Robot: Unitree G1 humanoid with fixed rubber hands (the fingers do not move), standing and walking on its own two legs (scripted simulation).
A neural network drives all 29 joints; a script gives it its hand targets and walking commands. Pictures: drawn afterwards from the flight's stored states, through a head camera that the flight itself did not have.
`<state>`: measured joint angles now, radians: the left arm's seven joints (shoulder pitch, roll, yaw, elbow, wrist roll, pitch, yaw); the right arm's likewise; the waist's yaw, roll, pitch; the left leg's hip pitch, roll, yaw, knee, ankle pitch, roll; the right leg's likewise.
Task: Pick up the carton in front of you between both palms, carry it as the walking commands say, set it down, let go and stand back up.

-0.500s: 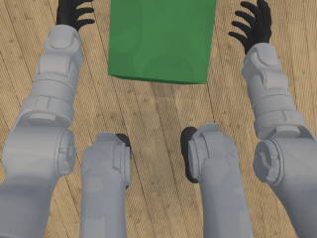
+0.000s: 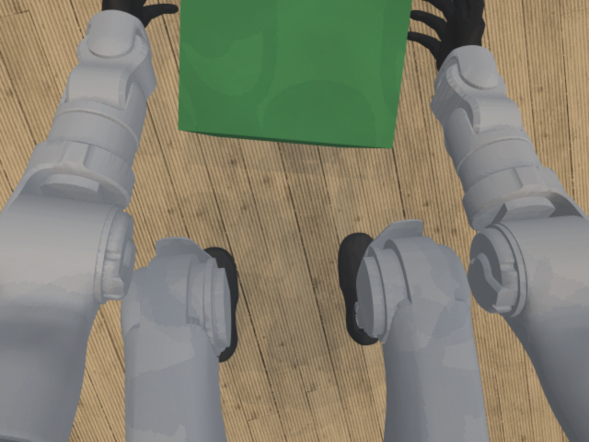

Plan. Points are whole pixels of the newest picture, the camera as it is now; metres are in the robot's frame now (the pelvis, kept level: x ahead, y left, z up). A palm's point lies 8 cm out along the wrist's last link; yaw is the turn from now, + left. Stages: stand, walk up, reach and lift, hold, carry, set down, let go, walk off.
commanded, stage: reach and lift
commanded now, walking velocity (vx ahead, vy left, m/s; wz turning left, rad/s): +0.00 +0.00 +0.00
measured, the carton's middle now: (289, 60) +0.51 -0.01 -0.25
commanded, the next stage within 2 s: none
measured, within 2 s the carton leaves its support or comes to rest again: leaves its support in 0.52 s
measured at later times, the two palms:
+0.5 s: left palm (152, 24) +0.54 +0.13 -0.17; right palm (442, 37) +0.51 -0.17 -0.16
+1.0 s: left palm out of the picture +0.49 +0.14 +0.03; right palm out of the picture +0.48 -0.16 +0.05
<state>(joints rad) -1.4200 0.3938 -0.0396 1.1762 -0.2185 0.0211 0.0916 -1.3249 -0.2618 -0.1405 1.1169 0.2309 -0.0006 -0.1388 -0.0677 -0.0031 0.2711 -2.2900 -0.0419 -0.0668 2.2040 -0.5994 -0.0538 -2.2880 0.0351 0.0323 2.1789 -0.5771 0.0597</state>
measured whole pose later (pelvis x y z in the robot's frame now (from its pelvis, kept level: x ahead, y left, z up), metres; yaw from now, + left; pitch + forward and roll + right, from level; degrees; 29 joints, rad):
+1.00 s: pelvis -0.01 +0.00 +0.09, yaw +1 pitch +43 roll +0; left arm -1.11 0.06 0.42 0.85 0.27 0.38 0.04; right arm -1.06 0.04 -0.60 0.73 -0.29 0.33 -0.05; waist -0.06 0.00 -0.19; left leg -2.10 -0.12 -0.09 1.86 -0.51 -0.07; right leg -2.10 0.11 0.10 1.85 -0.51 0.09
